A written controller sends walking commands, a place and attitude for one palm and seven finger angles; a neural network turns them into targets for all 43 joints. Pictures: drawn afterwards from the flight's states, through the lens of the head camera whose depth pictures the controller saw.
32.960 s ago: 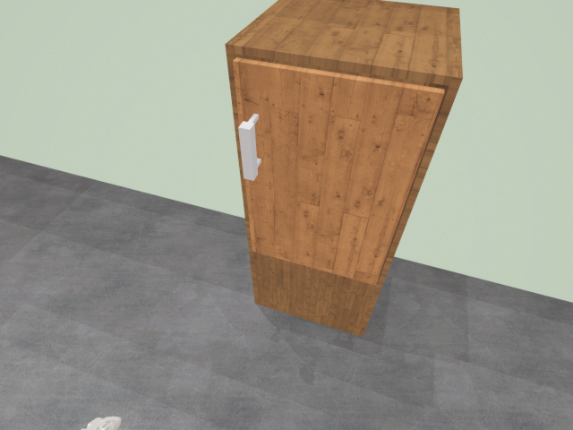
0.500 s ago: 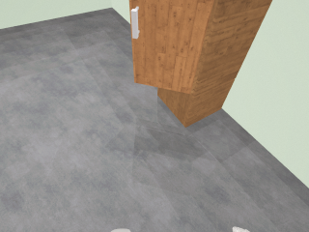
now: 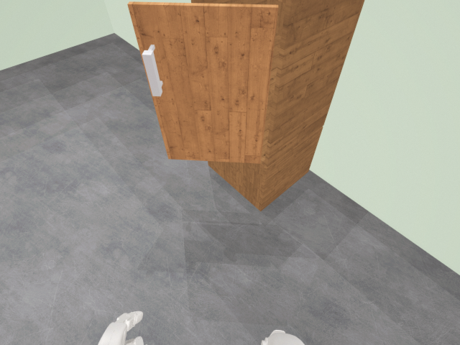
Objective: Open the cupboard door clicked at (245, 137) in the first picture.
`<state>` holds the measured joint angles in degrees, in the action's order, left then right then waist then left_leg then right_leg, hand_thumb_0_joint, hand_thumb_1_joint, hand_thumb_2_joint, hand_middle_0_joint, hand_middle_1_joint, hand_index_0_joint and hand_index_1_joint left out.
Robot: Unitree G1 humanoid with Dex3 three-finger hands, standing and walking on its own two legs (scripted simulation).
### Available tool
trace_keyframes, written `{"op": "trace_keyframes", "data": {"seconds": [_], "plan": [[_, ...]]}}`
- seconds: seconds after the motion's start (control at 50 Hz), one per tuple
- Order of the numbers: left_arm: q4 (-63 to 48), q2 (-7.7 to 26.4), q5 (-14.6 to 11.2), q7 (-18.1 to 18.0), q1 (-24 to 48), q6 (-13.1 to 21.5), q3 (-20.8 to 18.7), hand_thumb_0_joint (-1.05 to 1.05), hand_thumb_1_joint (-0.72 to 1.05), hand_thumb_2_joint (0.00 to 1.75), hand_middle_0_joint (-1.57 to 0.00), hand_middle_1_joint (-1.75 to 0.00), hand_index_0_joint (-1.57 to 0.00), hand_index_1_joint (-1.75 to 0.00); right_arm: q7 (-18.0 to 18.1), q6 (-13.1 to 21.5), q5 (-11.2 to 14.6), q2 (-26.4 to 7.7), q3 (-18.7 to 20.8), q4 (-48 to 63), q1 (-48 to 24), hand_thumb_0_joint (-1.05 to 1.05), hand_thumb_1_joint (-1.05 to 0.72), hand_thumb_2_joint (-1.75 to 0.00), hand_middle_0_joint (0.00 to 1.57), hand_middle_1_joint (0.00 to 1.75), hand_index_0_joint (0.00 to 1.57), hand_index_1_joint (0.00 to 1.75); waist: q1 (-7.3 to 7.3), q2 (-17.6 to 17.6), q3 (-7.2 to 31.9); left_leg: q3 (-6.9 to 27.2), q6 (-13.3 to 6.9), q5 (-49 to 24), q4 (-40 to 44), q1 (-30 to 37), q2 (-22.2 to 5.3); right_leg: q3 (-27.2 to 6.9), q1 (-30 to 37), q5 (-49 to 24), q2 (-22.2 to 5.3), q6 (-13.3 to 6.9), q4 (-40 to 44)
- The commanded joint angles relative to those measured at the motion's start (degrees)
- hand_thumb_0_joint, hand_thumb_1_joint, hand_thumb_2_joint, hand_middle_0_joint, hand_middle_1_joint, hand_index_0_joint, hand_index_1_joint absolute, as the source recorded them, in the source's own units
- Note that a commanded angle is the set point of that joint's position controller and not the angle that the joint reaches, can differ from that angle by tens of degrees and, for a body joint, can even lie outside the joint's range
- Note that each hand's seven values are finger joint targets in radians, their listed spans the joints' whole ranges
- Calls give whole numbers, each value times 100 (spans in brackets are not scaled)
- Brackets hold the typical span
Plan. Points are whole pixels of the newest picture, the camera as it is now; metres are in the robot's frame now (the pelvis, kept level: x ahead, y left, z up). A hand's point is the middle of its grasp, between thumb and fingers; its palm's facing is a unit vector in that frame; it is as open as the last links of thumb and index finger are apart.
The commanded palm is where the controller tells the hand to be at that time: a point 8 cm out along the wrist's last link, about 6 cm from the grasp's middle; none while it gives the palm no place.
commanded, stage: take the last steps up to it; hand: left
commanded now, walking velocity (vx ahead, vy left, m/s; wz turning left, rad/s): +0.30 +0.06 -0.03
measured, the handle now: (154, 70) +0.83 +0.23 +0.03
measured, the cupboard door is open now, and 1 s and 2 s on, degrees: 44 44 44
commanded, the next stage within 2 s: come to a stop and stand still in 0.46 s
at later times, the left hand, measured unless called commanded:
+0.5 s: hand out of the picture +0.12 +0.21 -0.18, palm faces +0.11 -0.98 -0.16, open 7.3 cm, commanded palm none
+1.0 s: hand (135, 260) +0.33 +0.23 -0.17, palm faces -0.02 -0.97 -0.25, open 7.4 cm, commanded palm none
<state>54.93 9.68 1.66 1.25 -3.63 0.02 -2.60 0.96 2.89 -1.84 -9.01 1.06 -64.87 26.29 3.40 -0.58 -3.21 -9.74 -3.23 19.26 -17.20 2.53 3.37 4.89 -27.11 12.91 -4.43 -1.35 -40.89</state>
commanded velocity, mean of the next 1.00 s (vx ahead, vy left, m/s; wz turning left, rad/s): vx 0.02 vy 0.01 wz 0.00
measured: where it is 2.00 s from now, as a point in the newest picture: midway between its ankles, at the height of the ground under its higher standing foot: outside the picture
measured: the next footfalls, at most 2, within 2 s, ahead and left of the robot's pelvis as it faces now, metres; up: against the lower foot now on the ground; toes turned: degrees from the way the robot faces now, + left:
right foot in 0.06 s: +0.13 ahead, -0.11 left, +0.00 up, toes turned -6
left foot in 0.48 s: +0.28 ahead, +0.15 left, +0.00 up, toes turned +2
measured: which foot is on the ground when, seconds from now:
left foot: down 0.00-0.06, up 0.08-0.46, down 0.48-1.00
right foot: up 0.00-0.04, down 0.06-0.48, up 0.50-0.80, down 0.82-1.00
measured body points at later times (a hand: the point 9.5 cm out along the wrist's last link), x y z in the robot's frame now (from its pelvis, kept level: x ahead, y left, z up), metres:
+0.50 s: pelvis +0.19 +0.04 -0.01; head +0.20 +0.06 +0.44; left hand +0.11 +0.27 -0.17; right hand +0.30 -0.21 -0.14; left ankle +0.26 +0.15 -0.74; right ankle +0.09 -0.10 -0.73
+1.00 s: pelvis +0.25 +0.04 +0.00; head +0.29 +0.03 +0.44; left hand +0.33 +0.28 -0.15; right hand +0.27 -0.21 -0.16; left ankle +0.23 +0.15 -0.71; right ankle +0.26 -0.07 -0.73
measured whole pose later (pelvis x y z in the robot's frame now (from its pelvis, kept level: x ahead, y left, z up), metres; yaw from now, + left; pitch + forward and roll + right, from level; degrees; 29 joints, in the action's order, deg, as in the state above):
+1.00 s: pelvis +0.25 +0.04 +0.00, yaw -1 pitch +0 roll +0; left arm 56.7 11.1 1.7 -1.7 -8.7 -1.1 -2.3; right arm 1.8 -3.0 -0.2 -10.8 3.3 -59.8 12.0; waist 1.5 0.3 -4.9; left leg -3.6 1.1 27.2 -44.2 -18.8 -0.7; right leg 4.0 -17.1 17.1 -1.8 -1.4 -34.0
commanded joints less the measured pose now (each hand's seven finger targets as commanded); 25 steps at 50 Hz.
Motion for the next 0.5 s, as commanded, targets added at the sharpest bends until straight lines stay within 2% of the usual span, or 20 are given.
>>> {"op": "trace_keyframes", "data": {"seconds": [0.0,0.02,0.04,0.06,0.08,0.1,0.12,0.14,0.18,0.2,0.22,0.24,0.32,0.34,0.38,0.4,0.42,0.44,0.46,0.48], "plan": [[-100,531,-31,-30,-969,214,-133,0,90,90,-20,-30,-20,-30,64,107,53,-803,93,87,169,0,-90,-90,20,30,20,30,-735,96,260,594,-283,-4173,-1334,-808,-1435,201,1996,-292,358,-272,1088],[173,920,1,-86,-1918,288,-255,0,90,90,-20,-30,-20,-30,24,131,132,-728,110,199,32,0,-90,-90,20,30,20,30,-1096,-434,799,317,-33,-3198,-2618,-1986,-1029,-839,3581,-573,-440,-618,1244],[356,1442,-32,-135,-2609,309,-391,0,90,90,-20,-30,-20,-30,14,156,191,-541,93,372,125,0,-90,-90,20,30,20,30,-1176,-1425,1346,80,294,796,-4469,-3519,-175,-3167,4839,-1455,-2124,-1414,1894],[319,1481,-141,-174,-2459,295,-384,0,90,90,-20,-30,-20,-30,-2,103,158,-770,156,433,-247,0,-90,-90,20,30,20,30,-1124,-690,1003,828,245,1358,-5374,-3785,-457,-3317,4075,-1220,-2399,-1600,2367],[201,1188,-141,-218,-1928,297,-316,0,90,90,-20,-30,-20,-30,-17,68,151,-641,182,477,-621,0,-90,-90,20,30,20,30,-930,-321,375,1085,246,852,-5404,-3953,-742,-2846,3222,-739,-2091,-1409,2566],[118,935,-151,-221,-1536,313,-227,0,90,90,-20,-30,-20,-30,-34,9,121,-450,176,490,-752,0,-90,-90,20,30,20,30,-713,-230,-30,1100,298,443,-5198,-3814,-894,-2282,2421,-815,-1821,-1149,2739],[65,708,-143,-225,-1265,328,-179,0,90,90,-20,-30,-20,-30,-57,-59,89,-324,165,443,-627,0,-90,-90,20,30,20,30,-504,-469,-137,1077,346,178,-4939,-3564,-1008,-1692,1980,-909,-1579,-979,2863],[67,525,-126,-223,-1189,371,-130,0,90,90,-20,-30,-20,-30,-76,-121,61,-218,144,378,-461,0,-90,-90,20,30,20,30,-370,-648,-123,1003,402,-12,-4669,-3335,-1047,-1224,1697,-1023,-1391,-857,2969],[170,486,-96,-200,-1264,445,-120,0,90,90,-20,-30,-20,-30,-122,-176,54,-87,140,331,-303,0,-90,-90,20,30,20,30,-256,-715,66,781,490,-214,-4017,-3037,-997,-790,1591,-1170,-1159,-783,3029],[228,485,-94,-190,-1329,466,-121,0,90,90,-20,-30,-20,-30,-141,-182,58,-68,144,366,-392,0,-90,-90,20,30,20,30,-278,-702,114,724,515,-311,-3686,-2997,-988,-787,1606,-1111,-1147,-819,3058],[266,440,-58,-195,-1433,485,-174,0,90,90,-20,-30,-20,-30,-167,-176,56,7,170,423,-588,0,-90,-90,20,30,20,30,-323,-444,65,657,527,-420,-3336,-2920,-962,-810,1518,-1019,-1127,-852,3080],[286,544,-62,-178,-1445,487,-198,0,90,90,-20,-30,-20,-30,-193,-172,50,32,172,497,-677,0,-90,-90,20,30,20,30,-332,-363,105,612,532,-571,-3016,-2893,-938,-721,1544,-910,-1113,-862,3055],[485,753,-36,-132,-1627,472,-195,0,90,90,-20,-30,-20,-30,-262,-104,57,-95,200,803,-1360,0,-90,-90,20,30,20,30,-497,-709,-91,497,511,-672,-2187,-2828,-770,-831,1685,-650,-1177,-784,2964],[507,803,-26,-136,-1595,459,-204,0,90,90,-20,-30,-20,-30,-264,-88,55,-153,217,844,-1437,0,-90,-90,20,30,20,30,-466,-769,-134,547,486,-695,-2024,-2693,-769,-803,1632,-542,-1242,-757,2905],[560,868,-31,-136,-1546,412,-205,0,90,90,-20,-30,-20,-30,-261,-47,54,-289,212,857,-1418,0,-90,-90,20,30,20,30,-372,-796,-136,394,456,-846,-1492,-2190,-605,-654,1568,-521,-1134,-593,2627],[568,835,-42,-140,-1542,382,-207,0,90,90,-20,-30,-20,-30,-238,-8,45,-373,218,796,-1250,0,-90,-90,20,30,20,30,-263,-680,-85,306,432,-969,-1139,-1667,-492,-543,1385,-594,-990,-484,2307],[573,747,-41,-130,-1613,360,-179,0,90,90,-20,-30,-20,-30,-196,29,34,-560,253,685,-912,0,-90,-90,20,30,20,30,-115,-143,62,375,377,-940,-936,-852,-497,-421,926,-592,-793,-388,1619],[512,576,-64,-117,-1679,335,-130,0,90,90,-20,-30,-20,-30,-127,80,-17,-1022,337,554,-225,0,-90,-90,20,30,20,30,143,841,487,1372,40,-1164,-709,-7,-1344,52,361,5,-270,-163,301],[384,328,-105,-114,-1773,346,-58,0,90,90,-20,-30,-20,-30,-50,56,-49,-1500,430,495,290,0,-90,-90,20,30,20,30,232,1892,929,2873,-602,-1609,-162,605,-2522,446,-431,2062,322,63,-1385],[262,402,-75,-142,-1500,335,-38,0,90,90,-20,-30,-20,-30,12,-14,-18,-1494,401,526,285,0,-90,-90,20,30,20,30,263,1288,851,3029,-957,-1782,0,365,-2787,-80,-686,2234,223,-12,-2376]]}}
